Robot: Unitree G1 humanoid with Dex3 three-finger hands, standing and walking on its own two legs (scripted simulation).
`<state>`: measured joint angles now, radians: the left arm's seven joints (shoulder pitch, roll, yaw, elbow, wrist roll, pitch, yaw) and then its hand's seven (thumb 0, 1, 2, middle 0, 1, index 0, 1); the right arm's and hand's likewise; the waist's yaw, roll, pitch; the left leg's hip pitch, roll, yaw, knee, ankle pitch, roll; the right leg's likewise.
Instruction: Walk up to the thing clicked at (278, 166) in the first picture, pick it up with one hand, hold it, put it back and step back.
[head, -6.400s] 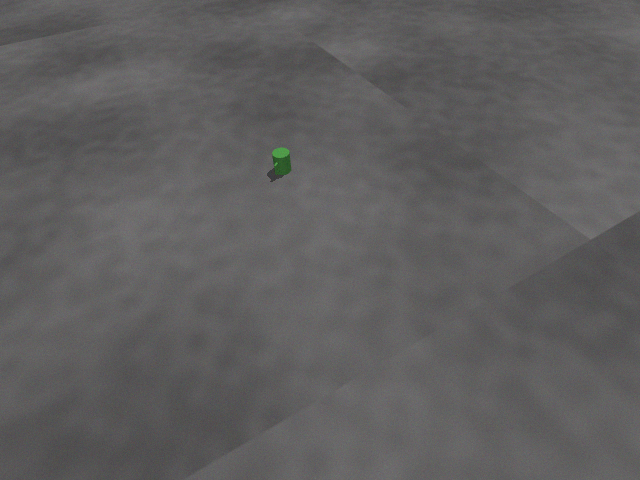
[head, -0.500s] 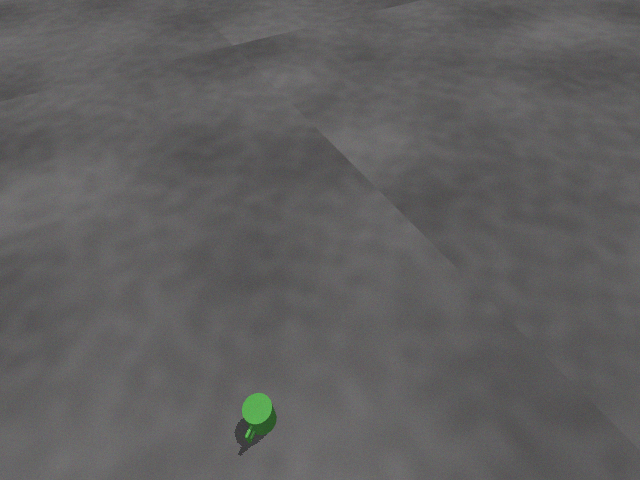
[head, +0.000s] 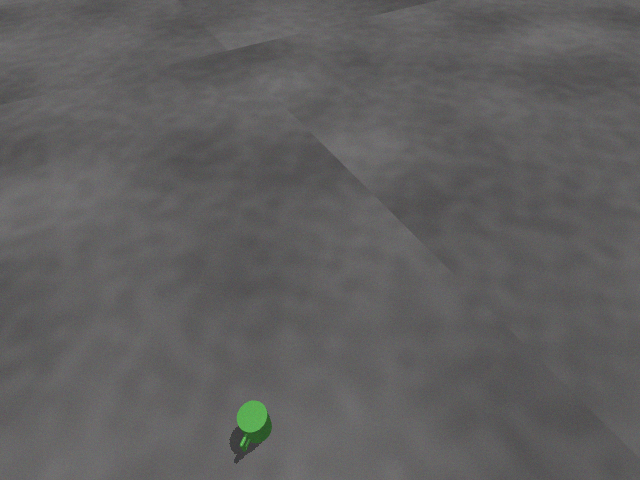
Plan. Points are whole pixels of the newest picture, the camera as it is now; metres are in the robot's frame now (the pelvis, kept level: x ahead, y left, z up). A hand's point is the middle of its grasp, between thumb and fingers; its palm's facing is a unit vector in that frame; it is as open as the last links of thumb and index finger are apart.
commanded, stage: stand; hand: left
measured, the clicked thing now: (252, 427) +0.41 +0.25 -0.73
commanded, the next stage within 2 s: none
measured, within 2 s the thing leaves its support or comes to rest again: neither
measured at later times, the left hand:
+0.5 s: hand out of the picture +0.07 +0.26 -0.16, palm faces -0.03 -0.94 -0.35, open 7.4 cm
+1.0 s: hand out of the picture +0.06 +0.26 -0.16, palm faces -0.03 -0.94 -0.35, open 7.4 cm
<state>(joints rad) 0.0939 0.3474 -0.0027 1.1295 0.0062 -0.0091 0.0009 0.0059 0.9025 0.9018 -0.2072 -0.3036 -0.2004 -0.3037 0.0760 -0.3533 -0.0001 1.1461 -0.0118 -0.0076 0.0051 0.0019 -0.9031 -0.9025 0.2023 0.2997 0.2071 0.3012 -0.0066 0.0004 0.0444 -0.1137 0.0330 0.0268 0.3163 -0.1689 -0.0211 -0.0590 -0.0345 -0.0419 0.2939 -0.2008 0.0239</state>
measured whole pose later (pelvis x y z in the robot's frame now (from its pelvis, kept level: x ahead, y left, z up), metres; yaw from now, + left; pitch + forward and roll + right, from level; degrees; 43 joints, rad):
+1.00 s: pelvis -0.01 +0.00 +0.00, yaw +0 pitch -2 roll +0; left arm 0.13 0.36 -0.01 1.12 0.01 0.00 0.00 0.01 0.90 0.90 -0.21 -0.30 -0.20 -0.30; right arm 0.11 -0.35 0.00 1.14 -0.01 -0.01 0.01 0.00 -0.90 -0.90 0.20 0.30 0.21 0.30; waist 0.00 0.00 0.05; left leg -0.11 0.03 0.03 0.31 -0.16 -0.02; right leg -0.07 -0.04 -0.03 0.30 -0.19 0.03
